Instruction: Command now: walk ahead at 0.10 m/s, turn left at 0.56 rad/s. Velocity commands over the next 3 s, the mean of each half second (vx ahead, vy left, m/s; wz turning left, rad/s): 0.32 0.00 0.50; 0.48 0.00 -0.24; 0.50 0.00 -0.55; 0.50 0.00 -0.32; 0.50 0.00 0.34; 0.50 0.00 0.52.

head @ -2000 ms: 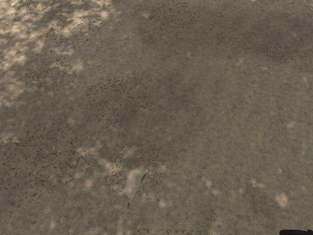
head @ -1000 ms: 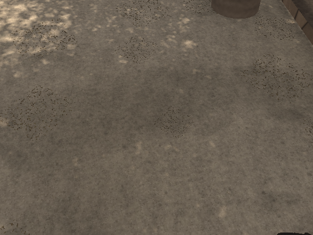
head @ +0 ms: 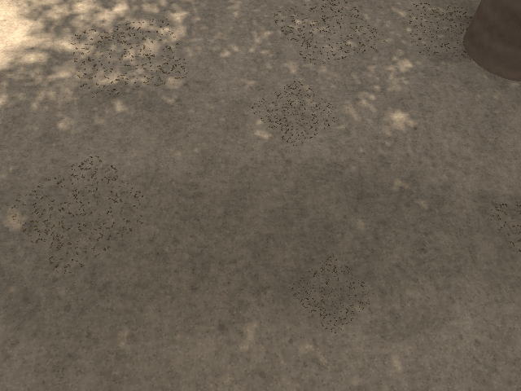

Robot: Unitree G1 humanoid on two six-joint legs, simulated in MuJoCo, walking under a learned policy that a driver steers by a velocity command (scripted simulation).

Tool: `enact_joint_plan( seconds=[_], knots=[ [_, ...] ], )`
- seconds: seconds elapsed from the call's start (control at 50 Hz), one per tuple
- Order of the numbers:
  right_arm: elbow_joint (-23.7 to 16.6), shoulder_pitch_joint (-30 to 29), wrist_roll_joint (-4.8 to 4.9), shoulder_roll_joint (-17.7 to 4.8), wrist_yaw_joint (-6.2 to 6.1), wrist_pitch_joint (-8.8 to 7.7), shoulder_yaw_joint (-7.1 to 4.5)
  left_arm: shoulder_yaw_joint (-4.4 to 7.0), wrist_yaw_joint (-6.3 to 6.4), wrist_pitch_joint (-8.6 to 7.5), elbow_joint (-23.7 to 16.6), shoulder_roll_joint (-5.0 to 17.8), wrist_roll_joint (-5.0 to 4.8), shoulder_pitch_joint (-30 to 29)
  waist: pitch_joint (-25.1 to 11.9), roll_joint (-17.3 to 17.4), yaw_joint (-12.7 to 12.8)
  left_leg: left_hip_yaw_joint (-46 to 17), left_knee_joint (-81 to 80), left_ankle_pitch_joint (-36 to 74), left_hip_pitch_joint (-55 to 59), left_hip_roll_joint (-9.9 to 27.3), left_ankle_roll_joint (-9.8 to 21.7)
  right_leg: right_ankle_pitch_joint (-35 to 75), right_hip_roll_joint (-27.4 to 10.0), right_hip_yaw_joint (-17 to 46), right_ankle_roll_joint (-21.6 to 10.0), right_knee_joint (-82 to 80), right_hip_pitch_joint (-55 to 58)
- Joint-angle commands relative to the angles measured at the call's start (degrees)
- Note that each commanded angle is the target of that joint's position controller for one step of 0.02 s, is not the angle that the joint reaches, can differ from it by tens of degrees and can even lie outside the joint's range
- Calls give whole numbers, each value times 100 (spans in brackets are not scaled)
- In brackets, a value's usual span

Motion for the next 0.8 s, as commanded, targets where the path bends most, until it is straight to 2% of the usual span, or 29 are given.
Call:
enact_joint_plan(
  seconds=[0.02, 0.06, 0.12, 0.16, 0.18, 0.2, 0.22, 0.24, 0.26, 0.28, 0.3, 0.32, 0.36, 0.38, 0.44, 0.48, 0.54, 0.56, 0.58, 0.6, 0.62, 0.64, 0.66, 0.68, 0.7, 0.72, 0.74, 0.76, 0.8],
  knots=[
    [-523, -210, -18, -845, -177, 47, -256, 175, 0, 2, -215, 518, -15, 635, -1284, 1073, 319, -1977, -1492, -2432, 961, 1071, 730, 398, -7, 10, 5, -1035, 183],
    [-535, -155, -19, -935, -262, 32, -306, 154, -36, -88, -198, 449, -2, 650, -1344, 1112, 302, -2025, -1580, -2756, 797, 1045, 684, 290, 67, -46, 1, -1750, 672],
    [-516, -47, 56, -1017, -291, 46, -369, 170, -109, -198, -118, 466, 9, 879, -1263, 1237, 345, -2136, -1660, -3298, 507, 988, 562, 229, 171, -179, -145, -2587, 1319],
    [-585, -231, 114, -941, -286, 97, -368, 194, -154, -276, 80, 498, 12, 1400, -1049, 1271, 616, -2068, -1645, -3505, 50, 793, 328, 602, 176, -329, -381, -3540, 2001],
    [-693, -470, 128, -813, -288, 124, -345, 220, -156, -310, 312, 563, 72, 1956, -881, 1200, 880, -1761, -1372, -3454, -496, 464, -35, 836, 79, -420, -562, -4367, 2680],
    [-686, -346, 181, -416, -283, 150, -267, 310, -121, -347, 429, 842, 76, 2197, -798, -91, 806, -1078, 482, -3319, -1281, -19, -294, 64, -1048, 747, -751, -4988, 3167],
    [-801, -158, 176, -212, -231, 80, -213, 352, -112, -380, 168, 1230, 131, 1618, -537, -1356, 422, -443, 2195, -2596, -2270, -421, -259, -1392, -2380, 2832, -1213, -5583, 2760],
    [-888, -255, 140, -636, -175, -17, -304, 388, -85, -463, -79, 1287, 245, 1010, -56, -1362, 211, -874, 2857, -2107, -2558, 50, -216, -2175, -2673, 3484, -1588, -5931, 1970],
    [-731, -30, 99, -812, -120, -43, -355, 318, -10, -539, -195, 974, 117, 598, 116, -1115, 5, -885, 3240, -1561, -2559, 135, -240, -1807, -2380, 2881, -1364, -5959, 1978],
    [-539, 210, 31, -804, -92, -45, -368, 269, 28, -574, -205, 778, 16, 514, 36, -925, -50, -726, 3511, -1231, -2431, 164, -339, -1182, -2063, 2246, -1092, -5893, 2143],
    [-443, 277, -29, -714, -70, -55, -350, 253, 49, -587, -188, 749, -8, 638, -55, -770, 16, -541, 3810, -995, -2310, 192, -430, -719, -1861, 1716, -942, -5882, 2197],
    [-436, 173, -46, -589, -51, -80, -308, 229, 55, -622, -112, 718, 11, 912, -9, -648, 152, -464, 3999, -759, -2221, 240, -487, -308, -1743, 1328, -923, -5915, 2140],
    [-445, 14, 29, -325, -36, -136, -212, 196, 10, -662, 56, 616, 65, 1448, 31, -519, 361, -387, 3983, -485, -2202, 266, -534, 150, -1598, 844, -989, -5938, 2251],
    [-492, -121, 74, -278, -30, -164, -184, 190, -13, -660, 110, 599, 73, 1642, 83, -524, 464, -380, 3740, -390, -2281, 299, -557, 315, -1588, 705, -1045, -5948, 2396],
    [-710, -673, 105, -180, 38, -257, -102, 200, -45, -608, 194, 728, 42, 1862, 176, -676, 685, -111, 2505, -181, -2054, 456, -636, 896, -1619, 356, -1130, -5995, 2628],
    [-810, -966, 102, -49, 121, -311, -18, 227, -59, -575, 264, 898, -27, 1904, 207, -791, 779, 269, 1730, -190, -1489, 568, -646, 1264, -1630, 136, -1148, -5996, 2485],
    [-849, -1111, 134, -70, 202, -383, 10, 247, -132, -525, 415, 1032, -161, 2097, 323, -862, 838, 574, 886, -722, -553, 471, -490, 1588, -1702, 127, -1198, -5848, 2273],
    [-858, -1068, 153, -132, 217, -413, -6, 258, -155, -501, 471, 1080, -198, 2126, 355, -910, 769, 565, 616, -906, -324, 422, -396, 1730, -1779, 231, -1207, -5733, 2313],
    [-814, -837, 171, -240, 218, -442, -52, 273, -169, -474, 514, 1149, -222, 2081, 291, -943, 567, 569, 326, -1002, 55, 343, -291, 2091, -1854, 321, -1185, -5529, 2339],
    [-659, -286, 183, -388, 193, -464, -143, 268, -171, -460, 527, 1189, -240, 1922, 31, -882, 157, 620, -63, -759, 879, 219, -146, 3032, -1802, 227, -1086, -5026, 2233],
    [-381, 570, 166, -700, 127, -461, -307, 218, -180, -486, 541, 1041, -234, 1889, -561, -635, -283, 531, -202, -545, 2171, 209, 25, 3900, -1489, -96, -903, -3950, 1951],
    [-199, 1662, 44, -1073, 23, -417, -428, 66, -210, -552, 372, 628, -103, 1772, -1615, 5, -782, -576, 43, -635, 4079, 1277, 325, 2713, -1180, -350, -628, -2102, 744],
    [-163, 1925, -63, -1610, -33, -383, -469, -124, -216, -691, 117, -59, -61, 2073, -2326, 1764, -514, -3128, -577, -1248, 5282, 2792, 1090, -539, -225, -267, -284, -132, -1223],
    [-106, 1977, -111, -1132, -21, -432, -360, 55, -203, -778, 189, 541, -266, 1834, -2225, 1243, -710, -3549, -1019, -1830, 4691, 2809, 1188, -527, -340, 540, -284, 683, -1574],
    [-28, 1617, -55, -827, -10, -466, -243, 137, -211, -780, 63, 734, -353, 1509, -1442, 1209, -541, -2584, -1079, -1772, 4112, 2602, 982, -65, -602, 453, -350, 831, -1877],
    [-9, 1209, -5, -559, 4, -489, -159, 135, -197, -744, 64, 674, -296, 1319, -1024, 1000, -358, -1912, -1247, -1594, 3445, 2295, 811, 437, -816, 322, -365, 639, -1748],
    [4, 850, -9, -360, 21, -515, -104, 152, -186, -690, 78, 616, -207, 1236, -670, 968, -183, -1402, -1475, -1294, 2877, 2045, 712, 847, -927, 309, -341, 371, -1574],
    [32, 619, -53, -231, 26, -563, -77, 163, -196, -605, 128, 514, -195, 1344, -498, 1033, 11, -960, -1668, -872, 2446, 1878, 623, 1138, -1009, 350, -321, 228, -1237],
    [147, 455, -70, -193, 16, -674, -106, 118, -215, -461, 157, 228, -208, 1431, -350, 804, 209, -418, -1897, -29, 2102, 1842, 633, 1434, -984, 337, -265, 113, -1054]
  ],
)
